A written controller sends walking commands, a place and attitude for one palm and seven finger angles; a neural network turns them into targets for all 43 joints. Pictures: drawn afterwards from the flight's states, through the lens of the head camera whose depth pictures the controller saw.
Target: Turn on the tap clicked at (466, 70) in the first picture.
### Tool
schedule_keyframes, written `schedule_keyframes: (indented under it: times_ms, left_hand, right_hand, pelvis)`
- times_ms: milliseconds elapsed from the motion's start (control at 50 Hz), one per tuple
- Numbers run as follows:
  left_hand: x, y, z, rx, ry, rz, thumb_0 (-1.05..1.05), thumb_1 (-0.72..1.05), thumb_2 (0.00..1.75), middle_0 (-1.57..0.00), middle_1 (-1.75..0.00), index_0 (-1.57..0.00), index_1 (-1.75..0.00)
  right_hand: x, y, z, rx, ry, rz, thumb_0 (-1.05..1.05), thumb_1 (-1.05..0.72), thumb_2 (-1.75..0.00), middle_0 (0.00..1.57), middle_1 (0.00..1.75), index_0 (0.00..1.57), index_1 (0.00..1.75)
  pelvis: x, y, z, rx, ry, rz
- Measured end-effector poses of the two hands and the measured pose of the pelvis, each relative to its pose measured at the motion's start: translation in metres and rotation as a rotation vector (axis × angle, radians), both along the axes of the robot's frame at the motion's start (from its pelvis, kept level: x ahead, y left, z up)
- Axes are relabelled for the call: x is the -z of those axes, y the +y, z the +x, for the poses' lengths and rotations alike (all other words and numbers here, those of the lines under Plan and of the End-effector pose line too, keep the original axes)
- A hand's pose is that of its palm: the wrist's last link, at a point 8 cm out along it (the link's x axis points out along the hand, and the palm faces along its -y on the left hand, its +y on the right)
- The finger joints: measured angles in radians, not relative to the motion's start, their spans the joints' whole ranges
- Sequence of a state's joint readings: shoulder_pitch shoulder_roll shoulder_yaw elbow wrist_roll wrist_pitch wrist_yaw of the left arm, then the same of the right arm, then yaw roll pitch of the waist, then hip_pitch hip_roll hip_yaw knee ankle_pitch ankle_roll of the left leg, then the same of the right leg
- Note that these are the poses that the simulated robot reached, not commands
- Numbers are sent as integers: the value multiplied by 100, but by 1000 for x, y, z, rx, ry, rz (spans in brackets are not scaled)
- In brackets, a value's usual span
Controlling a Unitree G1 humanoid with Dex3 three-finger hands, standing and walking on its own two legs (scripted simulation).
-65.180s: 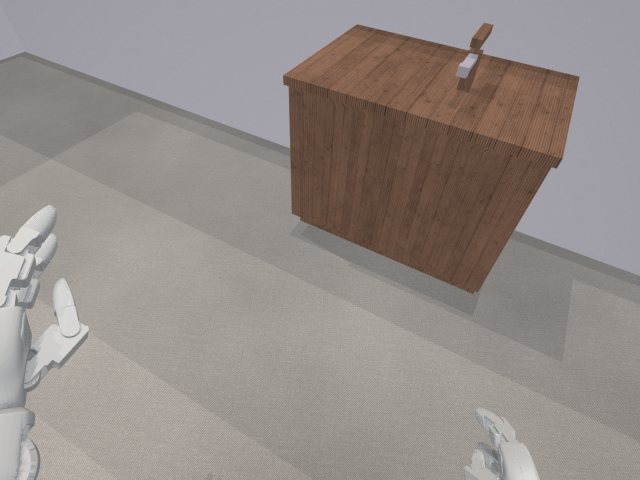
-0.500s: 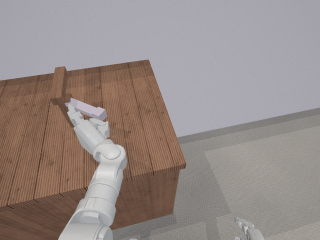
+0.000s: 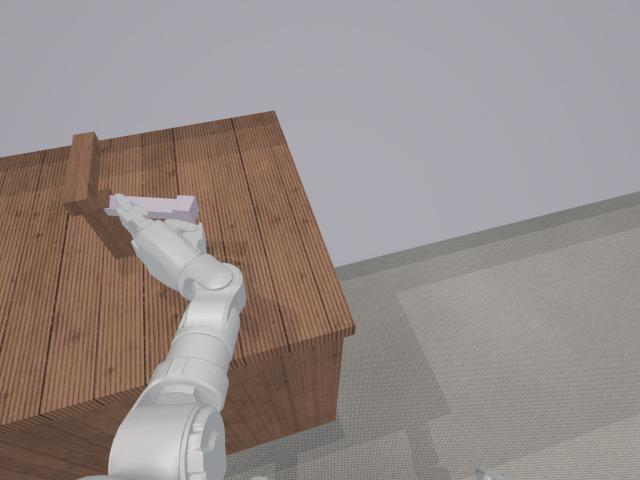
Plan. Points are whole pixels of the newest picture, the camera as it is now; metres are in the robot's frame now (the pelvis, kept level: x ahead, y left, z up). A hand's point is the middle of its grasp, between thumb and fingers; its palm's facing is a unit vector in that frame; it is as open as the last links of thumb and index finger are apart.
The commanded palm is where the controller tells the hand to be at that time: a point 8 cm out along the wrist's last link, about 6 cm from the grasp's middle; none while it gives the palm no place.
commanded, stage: push the lever round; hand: left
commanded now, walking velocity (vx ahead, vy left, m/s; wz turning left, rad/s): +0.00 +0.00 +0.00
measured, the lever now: (186, 209) +0.46 +0.19 +0.07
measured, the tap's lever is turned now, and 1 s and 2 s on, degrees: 69 74 74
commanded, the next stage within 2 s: lift the hand up off the lever in 0.10 s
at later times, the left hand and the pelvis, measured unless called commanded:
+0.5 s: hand (196, 224) +0.44 +0.17 +0.07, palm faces +0.76 -0.63 -0.13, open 7.9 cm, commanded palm +0.38 +0.18 +0.08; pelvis +0.01 +0.01 +0.00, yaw +0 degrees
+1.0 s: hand (191, 223) +0.42 +0.17 +0.09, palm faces +0.75 -0.65 -0.13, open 7.8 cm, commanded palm +0.36 +0.18 +0.10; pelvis +0.01 +0.01 +0.01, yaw +0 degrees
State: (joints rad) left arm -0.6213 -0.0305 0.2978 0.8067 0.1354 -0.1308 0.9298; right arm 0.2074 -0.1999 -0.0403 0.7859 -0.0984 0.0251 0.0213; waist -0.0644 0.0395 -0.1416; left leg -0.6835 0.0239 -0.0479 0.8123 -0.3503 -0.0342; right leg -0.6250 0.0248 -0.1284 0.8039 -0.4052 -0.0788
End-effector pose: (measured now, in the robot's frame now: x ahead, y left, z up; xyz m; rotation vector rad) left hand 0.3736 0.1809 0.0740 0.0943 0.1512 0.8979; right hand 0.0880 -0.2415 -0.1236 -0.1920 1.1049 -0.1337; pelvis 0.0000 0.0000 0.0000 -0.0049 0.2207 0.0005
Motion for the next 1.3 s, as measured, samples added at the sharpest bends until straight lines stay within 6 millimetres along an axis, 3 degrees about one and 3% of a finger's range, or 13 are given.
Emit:
schedule_keyframes:
  times_ms: [220, 540, 920, 1100, 1300]
  left_hand:
    - [1, 3, 5, 3, -7, 1, 2, 90, 91, -15, -15, -13, -15]
    - [-4, 6, 10, 13, -5, -18, 2, 90, 90, -15, -15, -14, -15]
    - [-23, 8, -2, 19, -15, -13, 1, 90, 90, -15, -15, -15, -15]
    - [-29, -1, -12, 33, -8, -25, 1, 90, 90, -15, -15, -15, -15]
    - [-40, -2, -7, 17, 8, -17, 1, 90, 90, -15, -15, -15, -15]
  right_hand:
    - [-3, -3, 3, -1, 5, -10, 1, -91, -90, 20, 30, 20, 29]
    - [-5, 12, 17, -15, -12, 18, 1, -91, -90, 20, 30, 20, 29]
    - [-17, 16, 42, -39, -68, 20, 1, -91, -90, 20, 30, 20, 29]
    - [-22, 17, 52, -53, -97, 22, 1, -91, -90, 20, 30, 20, 29]
    - [-25, 17, 54, -51, -112, 27, 1, -91, -90, 20, 30, 20, 29]
  pelvis:
    - [-1, 2, 5, -3, 3, -3]
    - [-4, 8, 12, 2, -6, -5]
    - [-11, 9, 15, -3, -51, -6]
    - [-14, 8, 12, -9, -77, -4]
    - [-16, 4, 8, -9, -84, -1]
